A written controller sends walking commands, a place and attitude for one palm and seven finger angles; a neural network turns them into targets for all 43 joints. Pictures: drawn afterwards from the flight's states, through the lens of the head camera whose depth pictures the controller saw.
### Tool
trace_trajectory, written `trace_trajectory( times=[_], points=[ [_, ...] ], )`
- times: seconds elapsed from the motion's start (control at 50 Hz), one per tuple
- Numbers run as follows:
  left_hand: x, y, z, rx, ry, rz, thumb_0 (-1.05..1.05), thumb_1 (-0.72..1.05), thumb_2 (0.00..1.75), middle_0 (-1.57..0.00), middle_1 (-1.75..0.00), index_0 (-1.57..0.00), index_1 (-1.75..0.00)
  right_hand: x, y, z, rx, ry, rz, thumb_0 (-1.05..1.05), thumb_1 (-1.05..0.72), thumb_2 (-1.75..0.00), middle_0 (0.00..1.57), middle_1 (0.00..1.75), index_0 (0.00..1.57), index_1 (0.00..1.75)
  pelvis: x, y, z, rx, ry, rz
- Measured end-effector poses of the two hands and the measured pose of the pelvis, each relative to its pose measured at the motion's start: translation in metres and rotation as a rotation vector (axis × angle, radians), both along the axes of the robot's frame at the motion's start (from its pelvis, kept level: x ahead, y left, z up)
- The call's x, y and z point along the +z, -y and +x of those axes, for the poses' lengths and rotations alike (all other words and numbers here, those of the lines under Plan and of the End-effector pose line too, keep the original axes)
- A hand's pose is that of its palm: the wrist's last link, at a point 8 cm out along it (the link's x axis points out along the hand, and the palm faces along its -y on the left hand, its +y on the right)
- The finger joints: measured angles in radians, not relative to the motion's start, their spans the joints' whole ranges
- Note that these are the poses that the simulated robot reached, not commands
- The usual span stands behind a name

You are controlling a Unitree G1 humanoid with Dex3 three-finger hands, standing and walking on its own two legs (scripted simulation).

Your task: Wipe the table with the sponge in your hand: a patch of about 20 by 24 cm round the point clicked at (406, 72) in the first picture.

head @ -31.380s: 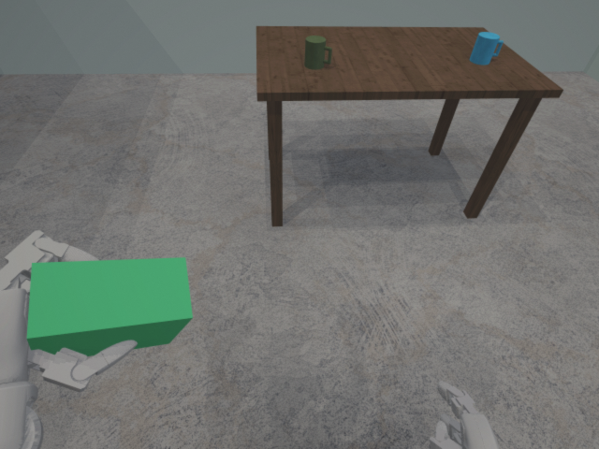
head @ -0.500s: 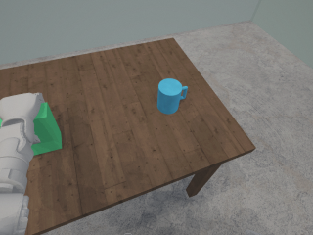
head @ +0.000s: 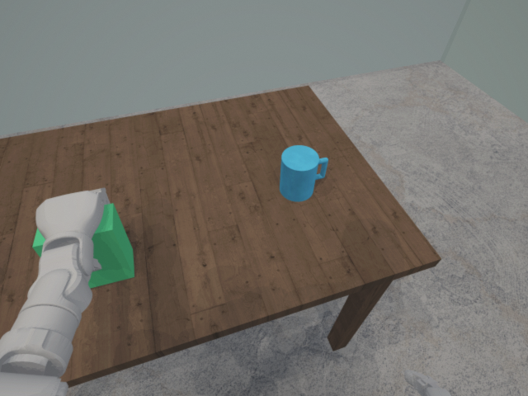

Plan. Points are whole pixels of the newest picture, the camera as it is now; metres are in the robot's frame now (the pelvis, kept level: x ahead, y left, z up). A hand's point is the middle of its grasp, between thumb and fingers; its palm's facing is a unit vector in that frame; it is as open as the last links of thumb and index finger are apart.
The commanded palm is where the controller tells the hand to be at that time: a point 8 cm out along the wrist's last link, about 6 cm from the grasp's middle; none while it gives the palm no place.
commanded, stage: wipe back along the first lane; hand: left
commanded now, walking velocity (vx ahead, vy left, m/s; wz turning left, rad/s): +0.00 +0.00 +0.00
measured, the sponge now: (94, 257) +0.34 +0.33 -0.03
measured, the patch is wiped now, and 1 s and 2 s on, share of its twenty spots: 0.95 1.00 1.00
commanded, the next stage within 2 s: lift the sponge slowly off the table in 0.98 s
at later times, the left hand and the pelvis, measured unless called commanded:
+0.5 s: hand (90, 251) +0.32 +0.31 +0.03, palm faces -0.07 -0.01 -1.00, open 10.6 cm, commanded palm +0.27 +0.29 +0.06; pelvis +0.01 -0.01 +0.00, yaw +0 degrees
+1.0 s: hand (97, 287) +0.26 +0.27 +0.03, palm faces -0.02 -0.04 -1.00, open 10.6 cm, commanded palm +0.22 +0.25 +0.06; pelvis +0.01 -0.02 +0.00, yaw +0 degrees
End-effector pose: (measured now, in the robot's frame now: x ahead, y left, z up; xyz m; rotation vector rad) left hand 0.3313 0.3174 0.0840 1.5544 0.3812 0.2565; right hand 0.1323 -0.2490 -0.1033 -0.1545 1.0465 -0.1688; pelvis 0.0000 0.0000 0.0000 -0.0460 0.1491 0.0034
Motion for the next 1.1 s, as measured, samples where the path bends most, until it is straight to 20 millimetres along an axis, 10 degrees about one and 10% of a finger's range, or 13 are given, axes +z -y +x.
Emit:
trace_trajectory(
  times=[0.46,0.86,1.1],
  points=[
    [-0.001,0.018,-0.025,0.009,0.003,-0.002,0.00,-0.52,1.04,-0.65,-1.31,-0.66,-1.33,0.000,0.015,0.010,0.002,0.038,0.002,0.01,-0.91,-0.90,0.20,0.30,0.20,0.30,0.001,0.013,0.006,-0.006,0.022,0.010],
    [-0.002,0.044,-0.077,0.027,0.059,-0.027,0.00,-0.51,1.03,-0.64,-1.32,-0.65,-1.34,0.023,-0.010,0.081,0.106,0.235,0.061,0.01,-0.91,-0.90,0.20,0.30,0.20,0.30,0.003,0.016,0.013,-0.001,0.062,0.022],
    [-0.004,0.057,-0.097,0.032,0.062,-0.035,0.00,-0.51,1.03,-0.63,-1.33,-0.65,-1.34,0.028,-0.018,0.089,0.146,0.269,0.075,0.01,-0.91,-0.90,0.20,0.30,0.20,0.30,0.003,0.020,0.009,0.002,0.086,0.027]
  ],
)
